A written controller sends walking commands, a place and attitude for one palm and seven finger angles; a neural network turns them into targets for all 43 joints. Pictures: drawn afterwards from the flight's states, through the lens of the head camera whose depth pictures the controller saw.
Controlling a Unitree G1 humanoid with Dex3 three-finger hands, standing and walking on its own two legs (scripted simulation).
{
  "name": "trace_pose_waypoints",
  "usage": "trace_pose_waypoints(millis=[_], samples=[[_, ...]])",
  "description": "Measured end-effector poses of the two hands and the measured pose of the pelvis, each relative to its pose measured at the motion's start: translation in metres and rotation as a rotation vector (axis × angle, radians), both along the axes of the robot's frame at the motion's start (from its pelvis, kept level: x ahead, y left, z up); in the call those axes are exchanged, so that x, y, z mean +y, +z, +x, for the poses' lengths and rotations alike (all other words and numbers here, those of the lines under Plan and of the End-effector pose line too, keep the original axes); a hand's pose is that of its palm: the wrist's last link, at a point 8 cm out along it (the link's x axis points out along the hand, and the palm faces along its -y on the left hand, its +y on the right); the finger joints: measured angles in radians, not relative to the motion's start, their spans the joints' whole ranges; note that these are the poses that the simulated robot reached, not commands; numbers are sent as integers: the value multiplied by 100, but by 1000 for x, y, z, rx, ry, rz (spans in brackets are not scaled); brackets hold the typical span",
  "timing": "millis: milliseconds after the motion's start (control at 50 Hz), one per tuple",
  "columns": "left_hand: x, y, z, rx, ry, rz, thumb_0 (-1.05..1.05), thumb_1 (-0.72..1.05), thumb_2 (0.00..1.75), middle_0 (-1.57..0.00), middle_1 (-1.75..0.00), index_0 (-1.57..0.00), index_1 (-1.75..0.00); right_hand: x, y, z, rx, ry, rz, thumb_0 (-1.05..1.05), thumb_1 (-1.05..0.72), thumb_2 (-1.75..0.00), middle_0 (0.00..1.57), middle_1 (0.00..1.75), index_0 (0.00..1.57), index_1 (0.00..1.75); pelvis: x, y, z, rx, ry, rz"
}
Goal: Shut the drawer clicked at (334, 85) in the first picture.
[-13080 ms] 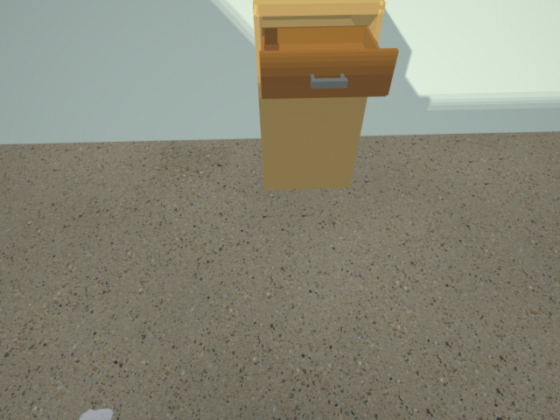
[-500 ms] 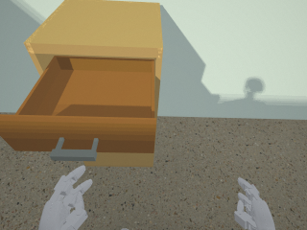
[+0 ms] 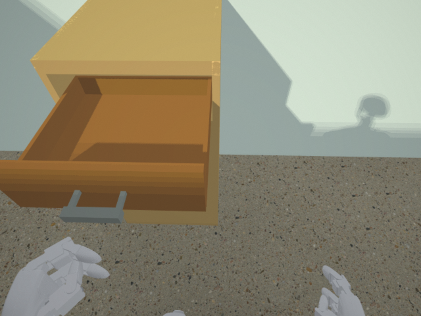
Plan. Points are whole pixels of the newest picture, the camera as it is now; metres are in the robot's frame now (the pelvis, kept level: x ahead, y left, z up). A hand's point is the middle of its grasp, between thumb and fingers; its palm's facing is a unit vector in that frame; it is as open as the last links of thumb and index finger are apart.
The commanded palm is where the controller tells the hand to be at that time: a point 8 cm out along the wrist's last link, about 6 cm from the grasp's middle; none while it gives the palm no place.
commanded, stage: raise the hand and make a fist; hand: left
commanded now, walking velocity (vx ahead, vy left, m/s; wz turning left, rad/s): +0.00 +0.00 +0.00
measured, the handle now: (96, 205) +0.30 +0.24 +0.05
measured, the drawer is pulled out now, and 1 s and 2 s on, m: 0.29 0.29 0.29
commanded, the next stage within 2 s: bring the fist close to the handle in 1.06 s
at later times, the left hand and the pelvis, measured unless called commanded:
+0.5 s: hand (53, 296) +0.14 +0.21 +0.12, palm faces +0.06 -1.00 -0.05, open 3.2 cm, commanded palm +0.08 +0.26 +0.14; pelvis +0.00 +0.04 +0.01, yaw +0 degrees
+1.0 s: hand (61, 289) +0.14 +0.19 +0.15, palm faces +0.08 -0.99 -0.11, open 3.3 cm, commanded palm +0.08 +0.25 +0.15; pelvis +0.01 +0.02 +0.02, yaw +0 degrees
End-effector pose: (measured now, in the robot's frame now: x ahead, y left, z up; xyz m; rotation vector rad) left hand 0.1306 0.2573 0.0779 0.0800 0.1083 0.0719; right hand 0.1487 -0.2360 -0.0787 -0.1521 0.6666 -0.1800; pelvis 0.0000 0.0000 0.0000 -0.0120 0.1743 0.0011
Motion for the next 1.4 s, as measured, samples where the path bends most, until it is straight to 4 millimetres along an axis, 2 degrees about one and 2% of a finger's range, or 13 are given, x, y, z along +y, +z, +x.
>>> trace_pose_waypoints(millis=[80, 160, 240, 380, 480, 580, 720, 900, 1040, 1200, 1400], samples=[[2, 7, -7, -15, -13, -6, 2, 90, 90, -95, -111, -95, -111, -9, 11, -1, -25, -21, -46, 2, -91, -90, 20, 30, 20, 30, 7, 3, 1, -7, -4, -2], [2, 14, -12, -44, -18, -15, 2, 90, 90, -103, -120, -103, -120, -6, 25, 10, -87, -11, -67, 2, -91, -90, 20, 30, 19, 30, 15, 5, 1, -15, -6, -7], [2, 21, -14, -75, -19, -21, 2, 90, 90, -111, -129, -111, -129, 12, 38, 28, -165, 25, -54, 2, -91, -90, 20, 30, 19, 30, 22, 5, 1, -28, -6, -13], [6, 34, -17, -104, -6, -23, 2, 90, 90, -125, -144, -125, -144, 56, 56, 56, -267, 119, 8, 2, -91, -90, 20, 30, 19, 30, 33, 7, 1, -56, 0, -25], [6, 46, -18, -115, -8, -22, 2, 90, 90, -133, -153, -133, -153, 80, 64, 63, -301, 174, 46, 1, -90, -90, 20, 30, 20, 30, 38, 10, 3, -76, 4, -31], [-1, 60, -19, -127, -26, -15, 2, 90, 90, -137, -157, -137, -157, 90, 65, 61, -306, 195, 65, 1, -90, -90, 21, 30, 20, 30, 41, 13, 5, -92, 3, -32], [-6, 75, -18, -128, -24, 3, 2, 90, 90, -140, -159, -140, -160, 80, 62, 51, -280, 169, 64, 2, -90, -90, 21, 30, 20, 30, 40, 17, 7, -108, -3, -25], [-13, 71, -17, -89, -13, 14, 2, 90, 90, -140, -160, -140, -160, 53, 57, 41, -252, 124, 34, 2, -90, -90, 20, 30, 20, 30, 30, 19, 8, -109, -5, -17], [-16, 74, -15, -108, 1, 32, 2, 90, 90, -140, -160, -140, -160, 37, 54, 42, -253, 104, 31, 2, -90, -90, 20, 30, 20, 30, 19, 20, 10, -108, -3, -12], [-21, 74, -12, -98, -2, 37, 2, 90, 90, -140, -160, -140, -160, 28, 55, 50, -273, 103, 42, 2, -90, -90, 20, 30, 20, 30, 8, 22, 13, -108, 0, -7], [-21, 52, -6, -63, 11, 15, 2, 90, 90, -140, -160, -140, -160, 20, 51, 54, -249, 117, 25, 2, -90, -90, 20, 30, 20, 30, 1, 22, 12, -90, 8, -2]])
